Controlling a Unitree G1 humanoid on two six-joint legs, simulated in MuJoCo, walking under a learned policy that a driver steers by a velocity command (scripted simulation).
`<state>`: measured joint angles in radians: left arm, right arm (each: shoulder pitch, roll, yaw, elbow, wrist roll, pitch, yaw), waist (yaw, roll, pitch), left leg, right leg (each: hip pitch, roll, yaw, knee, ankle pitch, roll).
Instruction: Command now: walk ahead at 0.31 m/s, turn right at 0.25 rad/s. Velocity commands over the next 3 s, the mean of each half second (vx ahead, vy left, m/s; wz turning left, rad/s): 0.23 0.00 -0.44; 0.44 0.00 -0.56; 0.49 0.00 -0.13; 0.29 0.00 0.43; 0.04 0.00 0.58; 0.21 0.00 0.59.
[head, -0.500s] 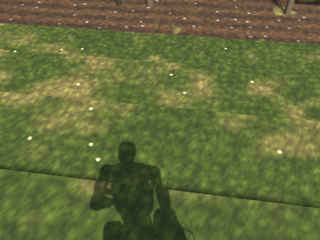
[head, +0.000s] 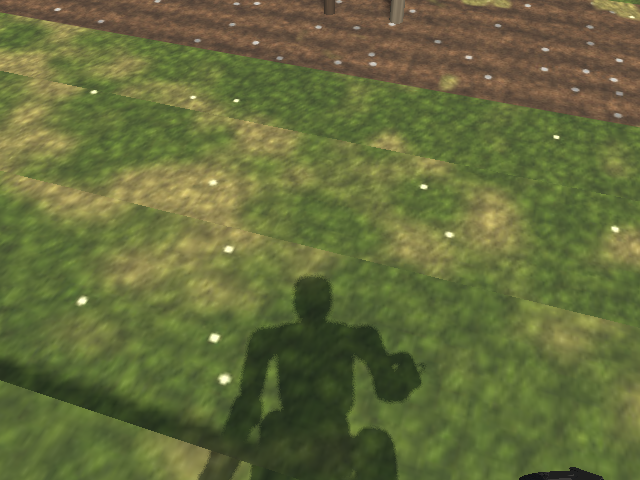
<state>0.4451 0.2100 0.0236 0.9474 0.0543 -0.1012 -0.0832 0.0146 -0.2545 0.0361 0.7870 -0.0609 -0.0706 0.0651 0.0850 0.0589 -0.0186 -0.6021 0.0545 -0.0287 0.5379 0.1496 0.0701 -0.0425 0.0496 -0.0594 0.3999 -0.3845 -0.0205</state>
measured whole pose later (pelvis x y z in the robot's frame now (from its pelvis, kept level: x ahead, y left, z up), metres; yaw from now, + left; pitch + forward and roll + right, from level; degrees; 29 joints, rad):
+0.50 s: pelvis +0.12 -0.03 +0.01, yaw -16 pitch -1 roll +2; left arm 0.33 0.26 0.07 0.84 0.05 -0.14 -0.05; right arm 0.18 -0.25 -0.07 0.82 -0.06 -0.08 -0.02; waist -0.01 -0.02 0.07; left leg -0.27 0.10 0.15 0.55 -0.32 0.02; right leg -0.24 -0.02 -0.04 0.54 -0.29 -0.08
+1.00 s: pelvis +0.29 -0.11 +0.00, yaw -33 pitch +1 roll +3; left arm 0.31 0.25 0.04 0.84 0.10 -0.09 -0.07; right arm 0.30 -0.22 -0.03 0.87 -0.06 -0.12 0.02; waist -0.02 -0.04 0.00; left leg -0.21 -0.05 0.11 0.56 -0.36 0.05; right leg -0.58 0.01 0.10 1.35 -0.37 -0.04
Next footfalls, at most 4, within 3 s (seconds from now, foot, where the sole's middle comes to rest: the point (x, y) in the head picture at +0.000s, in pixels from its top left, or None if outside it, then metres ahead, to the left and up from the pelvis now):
0.02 left None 0.22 0.12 -0.76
0.46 right None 0.14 -0.13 -0.76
0.86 left None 0.36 -0.02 -0.76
1.42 right None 0.49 -0.53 -0.96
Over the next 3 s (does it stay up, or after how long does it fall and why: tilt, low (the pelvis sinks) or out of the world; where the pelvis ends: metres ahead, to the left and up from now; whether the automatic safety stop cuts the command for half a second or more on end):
stays up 0.80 -0.51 -0.18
